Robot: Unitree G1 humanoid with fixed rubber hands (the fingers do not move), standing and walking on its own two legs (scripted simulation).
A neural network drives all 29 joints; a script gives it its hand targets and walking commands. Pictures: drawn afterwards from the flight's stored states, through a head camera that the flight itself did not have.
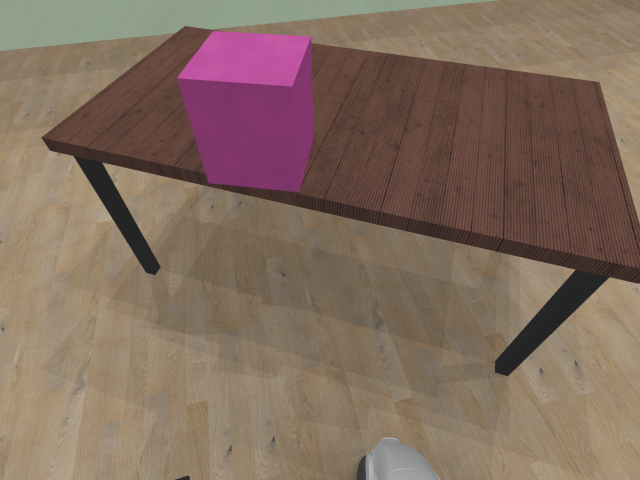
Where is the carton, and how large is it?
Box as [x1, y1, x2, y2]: [177, 31, 312, 191]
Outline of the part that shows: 212,31 177,77 208,181 212,183 298,191 312,141 310,37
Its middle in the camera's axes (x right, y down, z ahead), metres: -0.13 -0.27 +0.83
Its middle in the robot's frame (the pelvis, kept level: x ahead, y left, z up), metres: +0.81 +0.12 +0.00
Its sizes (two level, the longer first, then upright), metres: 0.210 0.200 0.250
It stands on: a table, 0.64 m high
